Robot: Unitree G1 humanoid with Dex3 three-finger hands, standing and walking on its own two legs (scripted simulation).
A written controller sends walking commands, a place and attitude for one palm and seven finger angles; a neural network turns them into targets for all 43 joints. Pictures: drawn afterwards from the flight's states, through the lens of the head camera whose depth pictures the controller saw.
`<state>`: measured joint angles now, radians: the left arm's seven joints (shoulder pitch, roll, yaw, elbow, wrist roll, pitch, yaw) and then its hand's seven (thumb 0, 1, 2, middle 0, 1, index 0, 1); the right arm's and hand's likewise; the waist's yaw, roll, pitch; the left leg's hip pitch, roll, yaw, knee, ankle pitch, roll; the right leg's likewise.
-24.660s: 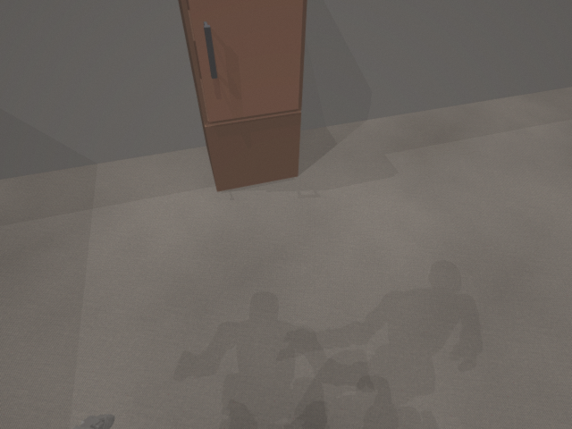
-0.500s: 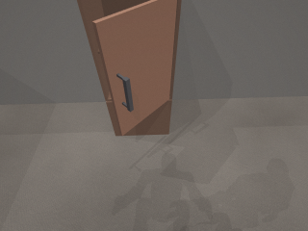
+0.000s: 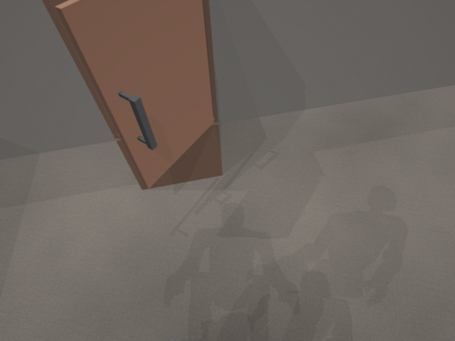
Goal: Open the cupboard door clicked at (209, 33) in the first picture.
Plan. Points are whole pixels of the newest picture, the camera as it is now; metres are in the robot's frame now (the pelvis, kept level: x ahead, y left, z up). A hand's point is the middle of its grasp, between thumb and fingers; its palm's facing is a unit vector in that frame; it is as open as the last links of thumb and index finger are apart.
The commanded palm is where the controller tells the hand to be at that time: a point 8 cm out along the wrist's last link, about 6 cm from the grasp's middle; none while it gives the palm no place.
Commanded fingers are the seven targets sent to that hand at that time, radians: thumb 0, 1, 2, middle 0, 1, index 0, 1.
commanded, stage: walk to a spot facing it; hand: left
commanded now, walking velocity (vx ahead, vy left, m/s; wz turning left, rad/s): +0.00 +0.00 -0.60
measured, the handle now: (138, 121) +0.61 +0.29 -0.04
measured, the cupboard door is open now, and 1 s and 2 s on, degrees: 44 44 44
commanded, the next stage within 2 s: none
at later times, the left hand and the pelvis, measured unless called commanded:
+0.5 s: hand out of the picture +0.10 +0.20 -0.17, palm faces -0.19 -0.95 -0.24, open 7.4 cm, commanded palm none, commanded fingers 0.00 0.90 0.90 -0.20 -0.30 -0.20 -0.30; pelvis +0.00 +0.01 +0.00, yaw -16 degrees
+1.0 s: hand (189, 314) +0.18 +0.10 -0.16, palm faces -0.53 -0.82 -0.22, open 7.4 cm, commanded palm none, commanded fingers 0.00 0.90 0.90 -0.20 -0.30 -0.20 -0.30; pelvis +0.01 -0.03 +0.00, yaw -34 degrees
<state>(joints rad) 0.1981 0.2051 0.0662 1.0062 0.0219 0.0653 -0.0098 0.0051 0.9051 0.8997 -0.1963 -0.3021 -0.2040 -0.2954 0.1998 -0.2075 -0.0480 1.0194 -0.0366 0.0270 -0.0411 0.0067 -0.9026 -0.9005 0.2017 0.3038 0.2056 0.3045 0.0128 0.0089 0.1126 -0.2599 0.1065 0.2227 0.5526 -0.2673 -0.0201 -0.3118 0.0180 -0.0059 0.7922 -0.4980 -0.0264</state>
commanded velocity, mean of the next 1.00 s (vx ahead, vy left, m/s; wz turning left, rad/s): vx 0.07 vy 0.00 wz -0.60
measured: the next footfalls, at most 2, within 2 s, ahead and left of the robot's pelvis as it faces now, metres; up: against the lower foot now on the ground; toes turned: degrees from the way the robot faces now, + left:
left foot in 0.46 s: +0.07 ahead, +0.14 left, +0.00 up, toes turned -18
right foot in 0.74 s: +0.00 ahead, -0.15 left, +0.00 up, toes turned -26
